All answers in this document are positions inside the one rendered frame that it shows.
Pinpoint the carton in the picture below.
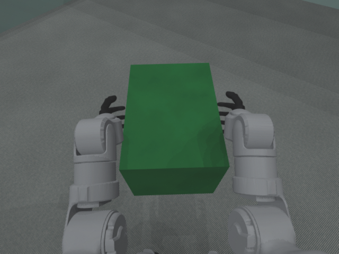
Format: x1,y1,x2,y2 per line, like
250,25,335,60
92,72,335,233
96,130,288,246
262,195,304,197
119,63,230,196

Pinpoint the robot left hand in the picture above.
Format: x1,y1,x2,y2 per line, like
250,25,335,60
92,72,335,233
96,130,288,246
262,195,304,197
99,95,125,128

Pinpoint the left robot forearm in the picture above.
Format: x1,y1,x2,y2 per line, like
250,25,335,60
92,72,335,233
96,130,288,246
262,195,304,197
62,113,124,251

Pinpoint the robot right upper arm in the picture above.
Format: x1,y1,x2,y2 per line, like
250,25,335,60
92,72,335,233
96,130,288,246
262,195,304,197
228,205,328,254

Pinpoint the robot left upper arm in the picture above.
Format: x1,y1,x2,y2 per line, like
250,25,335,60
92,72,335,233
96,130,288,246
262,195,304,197
63,210,128,254

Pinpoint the right robot forearm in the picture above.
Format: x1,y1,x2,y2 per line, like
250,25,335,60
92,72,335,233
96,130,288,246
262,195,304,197
224,108,296,237

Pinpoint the robot right hand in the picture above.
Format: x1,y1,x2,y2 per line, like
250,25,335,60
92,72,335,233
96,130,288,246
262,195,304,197
217,92,245,134

